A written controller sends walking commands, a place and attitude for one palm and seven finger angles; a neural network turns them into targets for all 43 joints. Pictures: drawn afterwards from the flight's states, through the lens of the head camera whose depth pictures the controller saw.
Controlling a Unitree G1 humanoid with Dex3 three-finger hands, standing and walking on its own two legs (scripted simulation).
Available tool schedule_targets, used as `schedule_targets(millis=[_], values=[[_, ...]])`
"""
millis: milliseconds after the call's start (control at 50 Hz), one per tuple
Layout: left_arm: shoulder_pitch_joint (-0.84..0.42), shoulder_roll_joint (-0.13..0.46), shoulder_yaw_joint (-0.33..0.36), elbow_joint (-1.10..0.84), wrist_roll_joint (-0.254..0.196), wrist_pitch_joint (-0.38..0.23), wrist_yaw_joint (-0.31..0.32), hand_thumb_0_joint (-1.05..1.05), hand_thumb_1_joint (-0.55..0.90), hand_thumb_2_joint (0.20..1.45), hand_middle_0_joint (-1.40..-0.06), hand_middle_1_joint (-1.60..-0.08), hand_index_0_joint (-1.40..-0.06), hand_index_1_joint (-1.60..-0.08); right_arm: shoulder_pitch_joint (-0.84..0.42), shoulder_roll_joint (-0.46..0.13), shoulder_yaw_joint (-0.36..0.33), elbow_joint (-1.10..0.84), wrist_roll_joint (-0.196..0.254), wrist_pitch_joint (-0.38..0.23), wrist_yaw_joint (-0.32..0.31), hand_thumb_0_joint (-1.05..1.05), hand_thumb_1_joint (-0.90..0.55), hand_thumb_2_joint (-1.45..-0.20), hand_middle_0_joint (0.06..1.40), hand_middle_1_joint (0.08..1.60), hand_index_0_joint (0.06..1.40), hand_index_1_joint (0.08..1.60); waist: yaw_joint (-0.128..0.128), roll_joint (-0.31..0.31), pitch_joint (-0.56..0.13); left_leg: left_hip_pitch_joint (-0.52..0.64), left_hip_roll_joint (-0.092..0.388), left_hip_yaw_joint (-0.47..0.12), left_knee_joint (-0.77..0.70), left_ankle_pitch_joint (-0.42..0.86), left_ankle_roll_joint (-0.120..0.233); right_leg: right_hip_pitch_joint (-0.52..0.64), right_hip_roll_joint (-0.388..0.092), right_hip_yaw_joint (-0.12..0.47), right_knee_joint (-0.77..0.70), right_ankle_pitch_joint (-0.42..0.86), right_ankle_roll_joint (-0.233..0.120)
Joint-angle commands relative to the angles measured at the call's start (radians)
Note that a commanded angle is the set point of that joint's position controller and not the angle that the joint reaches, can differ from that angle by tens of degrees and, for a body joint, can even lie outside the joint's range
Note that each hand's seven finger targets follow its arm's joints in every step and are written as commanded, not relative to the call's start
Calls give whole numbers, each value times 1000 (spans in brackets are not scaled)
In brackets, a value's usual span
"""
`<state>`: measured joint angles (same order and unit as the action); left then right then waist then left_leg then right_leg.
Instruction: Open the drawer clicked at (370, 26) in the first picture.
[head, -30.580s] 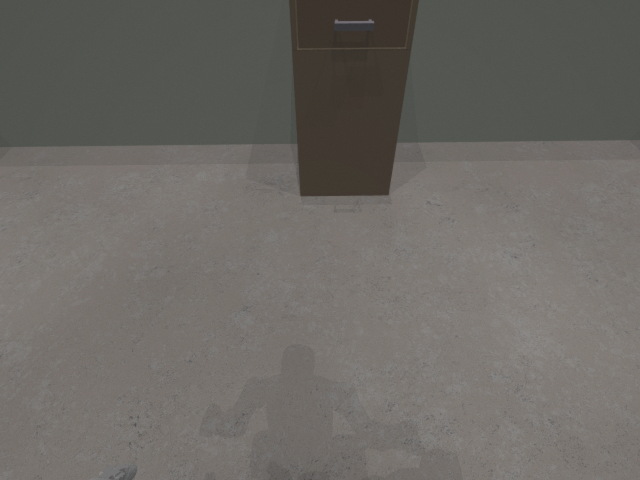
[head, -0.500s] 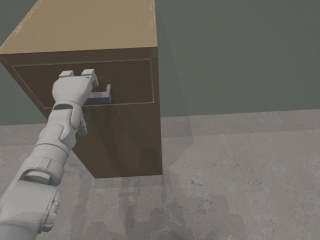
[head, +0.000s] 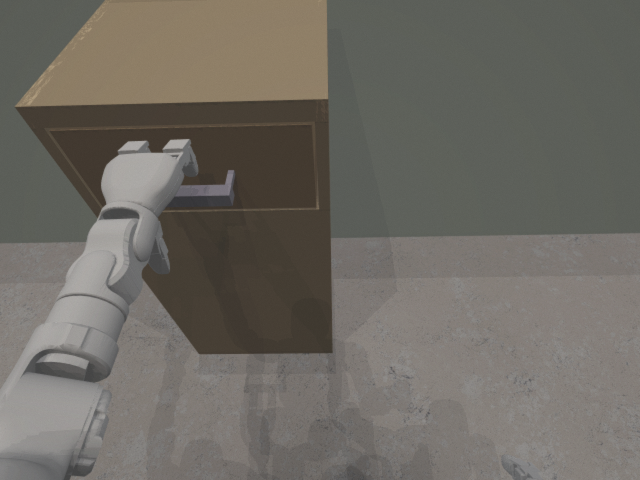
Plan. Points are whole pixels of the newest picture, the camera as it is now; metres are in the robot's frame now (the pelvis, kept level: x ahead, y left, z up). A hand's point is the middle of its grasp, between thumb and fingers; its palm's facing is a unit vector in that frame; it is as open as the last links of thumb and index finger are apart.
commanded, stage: re-aim the fingers above the handle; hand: left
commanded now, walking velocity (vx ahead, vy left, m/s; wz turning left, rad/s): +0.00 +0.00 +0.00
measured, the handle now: (192, 186) +0.53 +0.23 +0.04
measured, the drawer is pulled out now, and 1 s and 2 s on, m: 0.00 0.00 0.00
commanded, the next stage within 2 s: lower the fingers behind the handle in 1.88 s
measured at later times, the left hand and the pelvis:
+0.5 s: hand (144, 196) +0.44 +0.26 +0.11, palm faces +0.05 +0.05 -1.00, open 13.8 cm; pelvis -0.01 +0.00 +0.00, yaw -2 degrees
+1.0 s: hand (115, 197) +0.44 +0.30 +0.11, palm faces -0.06 +0.08 -1.00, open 13.8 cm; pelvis -0.01 +0.01 +0.00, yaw -1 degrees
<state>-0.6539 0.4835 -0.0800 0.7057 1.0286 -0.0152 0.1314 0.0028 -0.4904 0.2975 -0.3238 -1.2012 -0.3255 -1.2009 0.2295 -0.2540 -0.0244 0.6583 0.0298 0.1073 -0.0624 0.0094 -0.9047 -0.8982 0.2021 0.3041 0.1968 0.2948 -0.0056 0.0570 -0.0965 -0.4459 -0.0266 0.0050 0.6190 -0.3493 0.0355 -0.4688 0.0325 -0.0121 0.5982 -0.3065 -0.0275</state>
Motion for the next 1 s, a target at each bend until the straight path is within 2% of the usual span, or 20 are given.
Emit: schedule_targets(millis=[0,80,100,180,260,300,340,380,420,480,500,520,600,680,700,760,800,880,940,980], values=[[-468,279,104,-84,-4,55,47,0,-500,300,-300,-1200,-300,-1200,40,-139,-45,-80,5,-26,-5,0,-900,-900,200,300,200,300,-26,-49,-352,122,2,8,-44,429,0,200,2,3,-41,361,-13],[-490,128,-48,-152,-39,58,-31,0,-500,300,-300,-1200,-300,-1200,48,-142,-56,-96,9,-25,-6,0,-900,-900,200,300,200,300,-64,-37,-373,192,2,7,-33,436,13,168,1,7,-58,375,-4],[-475,95,-71,-157,-53,50,-55,0,-500,300,-300,-1200,-300,-1200,53,-141,-58,-102,9,-25,-9,0,-900,-900,200,300,200,300,-77,-74,-360,193,2,0,-31,439,17,169,2,5,-67,374,-3],[-523,194,8,-168,-62,-21,-83,0,-500,300,-300,-1200,-300,-1200,57,-142,-49,-90,5,-20,-24,0,-900,-900,200,300,200,300,-60,-77,-301,153,-7,-11,-39,380,18,155,-2,10,-63,341,-6],[-531,353,173,-184,-28,-82,-1,0,-500,300,-300,-1200,-300,-1200,65,-128,-45,-87,-2,-22,-23,0,-900,-900,200,300,200,300,-7,-12,-359,105,-9,-6,-35,413,9,208,-3,19,-28,368,-16],[-476,478,298,-159,-6,-75,58,0,-500,300,-300,-1200,-300,-1200,51,-128,-43,-86,-10,-23,-19,0,-900,-900,200,300,200,300,42,0,-382,54,-9,-1,-42,438,0,272,-3,25,-15,395,-21],[-436,422,255,-128,8,-34,103,0,-500,300,-300,-1200,-300,-1200,33,-112,-36,-93,-4,-29,-14,0,-900,-900,200,300,200,300,46,13,-364,29,-9,15,-49,430,-9,271,-3,20,-9,403,-18],[-413,383,217,-90,19,16,123,0,-500,300,-300,-1200,-300,-1200,34,-121,-41,-86,-2,-36,-2,0,-900,-900,200,300,200,300,36,18,-359,42,1,27,-60,423,-13,254,1,14,-17,387,-17],[-346,351,180,-36,22,69,103,0,-500,300,-300,-1200,-300,-1200,41,-136,-48,-96,3,-34,3,0,-900,-900,200,300,200,300,24,-35,-379,49,3,38,-62,418,-5,277,1,18,-31,398,-8],[-386,249,54,-43,-12,113,21,0,-500,300,-300,-1200,-300,-1200,53,-161,-53,-103,20,-31,-2,0,-900,-900,200,300,200,300,-39,-107,-346,85,9,33,-74,366,10,239,1,12,-67,366,4],[-408,161,-22,-69,-34,111,-15,0,-500,300,-300,-1200,-300,-1200,52,-159,-58,-112,24,-31,-5,0,-900,-900,200,300,200,300,-71,-118,-325,115,8,28,-71,360,17,211,2,12,-84,352,6],[-449,132,-57,-123,-55,95,-45,0,-500,300,-300,-1200,-300,-1200,56,-161,-60,-109,23,-36,-10,0,-900,-900,200,300,200,300,-82,-109,-324,149,8,21,-70,347,21,188,1,13,-92,331,9],[-587,132,-78,-281,-79,-25,-111,0,-500,300,-300,-1200,-300,-1200,58,-149,-57,-97,8,-45,-38,0,-900,-900,200,300,200,300,-108,-45,-301,216,-6,-8,-51,355,29,122,-1,16,-95,300,0],[-608,280,87,-273,-44,-120,-33,0,-500,300,-300,-1200,-300,-1200,78,-129,-53,-73,-3,-52,-36,0,-900,-900,200,300,200,300,-47,50,-335,214,-6,-25,-32,397,8,94,6,8,-48,276,-22],[-599,375,174,-248,-33,-123,1,0,-500,300,-300,-1200,-300,-1200,80,-136,-50,-67,-5,-49,-31,0,-900,-900,200,300,200,300,-21,53,-349,175,-7,-24,-33,410,1,127,7,7,-40,285,-26],[-544,418,253,-139,-1,-69,108,0,-500,300,-300,-1200,-300,-1200,53,-115,-36,-67,-4,-51,-14,0,-900,-900,200,300,200,300,18,42,-322,77,-7,-17,-43,406,-17,153,8,-7,-10,291,-30],[-529,419,240,-72,17,3,151,0,-500,300,-300,-1200,-300,-1200,28,-121,-28,-72,-4,-47,-4,0,-900,-900,200,300,200,300,32,21,-340,41,-7,0,-52,400,-24,192,9,-7,-6,298,-27],[-452,388,153,130,38,146,106,0,-500,300,-300,-1200,-300,-1200,41,-145,-26,-73,4,-31,-1,0,-900,-900,200,300,200,300,10,-70,-348,17,4,31,-68,351,-17,224,1,1,-32,316,-7],[-465,245,8,127,-9,161,-32,0,-500,300,-300,-1200,-300,-1200,75,-171,-39,-98,18,-19,-10,0,-900,-900,200,300,200,300,-55,-139,-359,78,12,30,-65,357,6,209,-1,2,-58,349,7],[-525,101,-111,-28,-53,105,-121,0,-500,300,-300,-1200,-300,-1200,81,-170,-56,-113,16,-23,-20,0,-900,-900,200,300,200,300,-103,-138,-364,176,13,5,-46,388,20,144,3,-2,-76,333,11]])
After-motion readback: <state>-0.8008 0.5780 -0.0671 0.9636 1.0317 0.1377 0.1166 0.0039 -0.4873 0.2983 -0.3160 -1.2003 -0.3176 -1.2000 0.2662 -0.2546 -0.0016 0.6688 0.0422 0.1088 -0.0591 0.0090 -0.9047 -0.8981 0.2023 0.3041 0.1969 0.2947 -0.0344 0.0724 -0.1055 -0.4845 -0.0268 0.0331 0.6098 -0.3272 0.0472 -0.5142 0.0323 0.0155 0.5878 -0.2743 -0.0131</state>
